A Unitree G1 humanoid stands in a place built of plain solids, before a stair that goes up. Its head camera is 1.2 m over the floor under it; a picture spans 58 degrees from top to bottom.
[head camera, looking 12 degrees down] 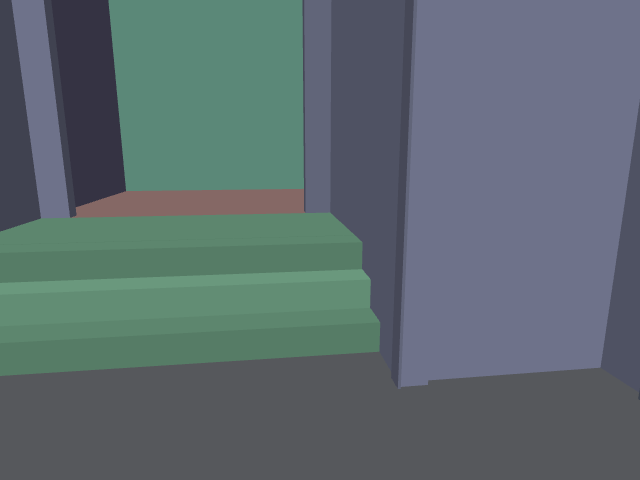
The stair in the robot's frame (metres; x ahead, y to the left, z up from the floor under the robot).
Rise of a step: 0.19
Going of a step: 0.25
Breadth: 2.70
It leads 8 degrees to the left of straight ahead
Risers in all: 3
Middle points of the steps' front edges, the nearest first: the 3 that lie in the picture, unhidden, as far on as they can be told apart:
2.23 0.97 0.19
2.47 1.00 0.38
2.71 1.04 0.57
